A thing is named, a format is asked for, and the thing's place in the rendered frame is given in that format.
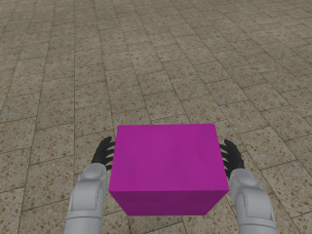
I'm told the left robot hand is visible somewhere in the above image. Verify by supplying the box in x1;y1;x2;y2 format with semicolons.
91;136;116;171

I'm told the carton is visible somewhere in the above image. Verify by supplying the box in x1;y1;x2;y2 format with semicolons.
108;124;229;216

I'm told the robot left forearm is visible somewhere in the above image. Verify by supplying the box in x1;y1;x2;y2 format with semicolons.
63;163;107;234

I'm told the robot right forearm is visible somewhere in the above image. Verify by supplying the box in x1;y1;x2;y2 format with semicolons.
228;168;278;234

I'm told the right robot hand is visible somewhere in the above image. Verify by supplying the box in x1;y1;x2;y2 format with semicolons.
219;139;245;179

